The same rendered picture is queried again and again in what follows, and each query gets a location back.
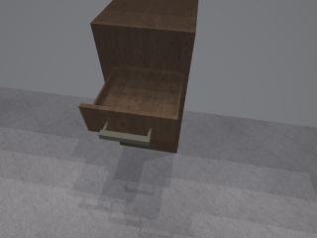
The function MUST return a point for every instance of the handle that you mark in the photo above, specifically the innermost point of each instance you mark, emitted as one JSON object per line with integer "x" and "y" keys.
{"x": 124, "y": 137}

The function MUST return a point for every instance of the cabinet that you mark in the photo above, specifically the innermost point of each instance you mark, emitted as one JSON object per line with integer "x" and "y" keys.
{"x": 155, "y": 35}

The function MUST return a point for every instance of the drawer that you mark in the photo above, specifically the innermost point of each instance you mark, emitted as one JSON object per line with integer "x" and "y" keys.
{"x": 134, "y": 100}

